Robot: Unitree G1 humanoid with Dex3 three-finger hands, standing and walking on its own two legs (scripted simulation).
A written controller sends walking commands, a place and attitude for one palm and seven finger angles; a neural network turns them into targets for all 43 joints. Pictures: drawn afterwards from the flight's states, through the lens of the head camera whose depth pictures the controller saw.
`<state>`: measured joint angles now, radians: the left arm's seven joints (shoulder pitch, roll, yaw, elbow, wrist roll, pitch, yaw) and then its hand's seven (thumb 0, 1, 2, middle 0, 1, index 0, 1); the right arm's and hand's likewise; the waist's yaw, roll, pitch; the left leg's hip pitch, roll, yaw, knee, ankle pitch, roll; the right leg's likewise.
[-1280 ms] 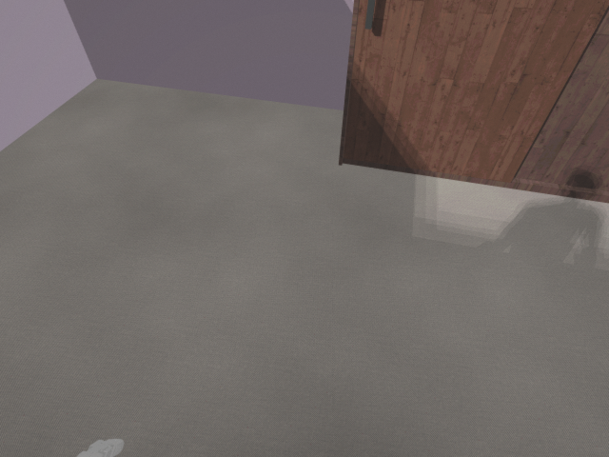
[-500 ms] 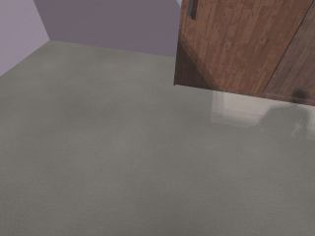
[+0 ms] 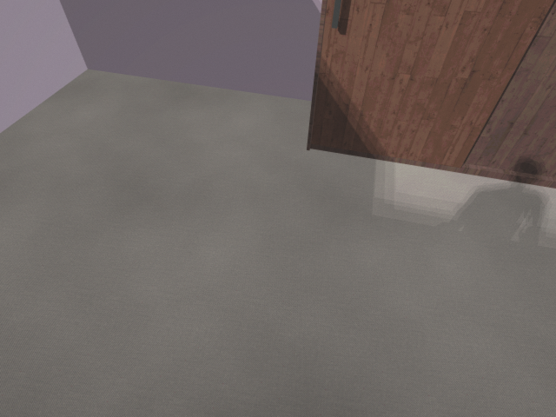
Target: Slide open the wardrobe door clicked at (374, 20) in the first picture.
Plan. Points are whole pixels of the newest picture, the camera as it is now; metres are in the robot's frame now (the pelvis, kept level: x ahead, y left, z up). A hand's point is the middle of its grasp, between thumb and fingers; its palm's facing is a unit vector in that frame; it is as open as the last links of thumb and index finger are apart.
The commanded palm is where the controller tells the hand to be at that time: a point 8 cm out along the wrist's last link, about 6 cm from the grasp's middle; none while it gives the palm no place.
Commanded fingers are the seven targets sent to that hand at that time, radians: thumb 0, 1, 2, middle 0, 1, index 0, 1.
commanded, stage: look at it before walking up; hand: left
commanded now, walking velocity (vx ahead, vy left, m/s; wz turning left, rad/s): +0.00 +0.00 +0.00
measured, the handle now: out of the picture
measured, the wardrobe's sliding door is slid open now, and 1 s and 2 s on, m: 0.00 0.00 0.00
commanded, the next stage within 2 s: walk to a spot facing it in 0.16 s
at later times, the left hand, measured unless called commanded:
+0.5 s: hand out of the picture +0.05 +0.21 -0.18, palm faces -0.03 -0.97 -0.25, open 7.4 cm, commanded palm none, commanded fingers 0.00 0.90 0.90 -0.20 -0.30 -0.20 -0.30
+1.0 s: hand (219, 314) +0.35 +0.14 -0.19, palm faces -0.15 -0.96 -0.22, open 7.4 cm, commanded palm none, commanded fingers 0.00 0.90 0.90 -0.20 -0.30 -0.20 -0.30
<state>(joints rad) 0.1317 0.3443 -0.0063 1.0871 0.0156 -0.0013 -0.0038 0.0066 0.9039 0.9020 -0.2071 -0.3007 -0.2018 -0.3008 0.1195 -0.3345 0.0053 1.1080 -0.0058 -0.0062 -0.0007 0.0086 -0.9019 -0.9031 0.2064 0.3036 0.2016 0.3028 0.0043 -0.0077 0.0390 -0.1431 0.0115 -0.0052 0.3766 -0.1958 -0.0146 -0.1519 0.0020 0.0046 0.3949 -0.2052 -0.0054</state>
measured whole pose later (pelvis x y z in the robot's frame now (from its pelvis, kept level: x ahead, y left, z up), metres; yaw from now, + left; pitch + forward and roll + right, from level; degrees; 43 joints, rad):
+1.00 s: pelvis +0.20 -0.03 -0.04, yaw -9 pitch -2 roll +0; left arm 0.11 0.22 0.06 0.96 0.03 -0.06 -0.02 0.01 0.91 0.90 -0.20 -0.30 -0.20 -0.30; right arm 0.54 -0.10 -0.02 1.23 0.00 -0.04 -0.02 0.01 -0.90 -0.90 0.21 0.30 0.20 0.30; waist -0.01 -0.01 0.12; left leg 0.05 0.09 0.14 0.75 -0.53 -0.01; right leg -0.45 -0.03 -0.16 0.65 -0.16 -0.11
